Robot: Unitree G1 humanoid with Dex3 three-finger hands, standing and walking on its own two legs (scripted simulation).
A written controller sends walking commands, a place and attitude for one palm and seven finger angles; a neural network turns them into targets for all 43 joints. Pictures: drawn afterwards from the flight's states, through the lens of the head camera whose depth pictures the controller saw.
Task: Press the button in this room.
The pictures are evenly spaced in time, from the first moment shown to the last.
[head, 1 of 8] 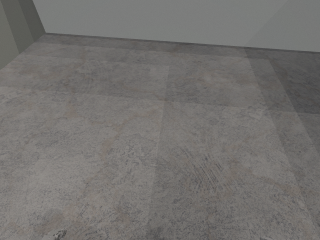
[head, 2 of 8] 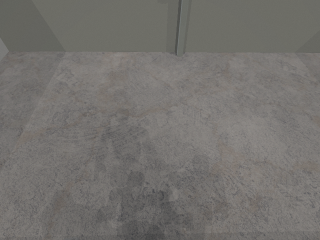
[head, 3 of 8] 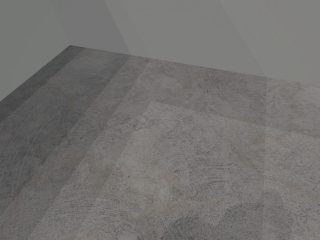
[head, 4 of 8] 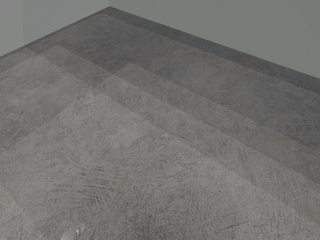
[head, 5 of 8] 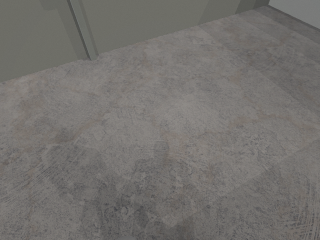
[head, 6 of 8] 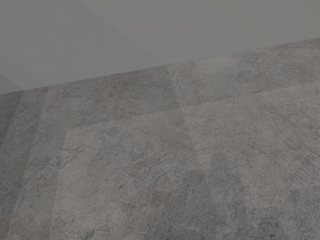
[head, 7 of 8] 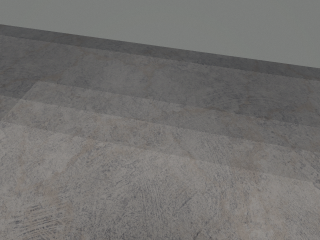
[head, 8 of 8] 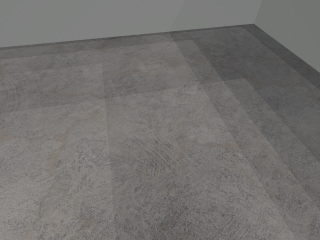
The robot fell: no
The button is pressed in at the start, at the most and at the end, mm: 0 0 0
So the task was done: no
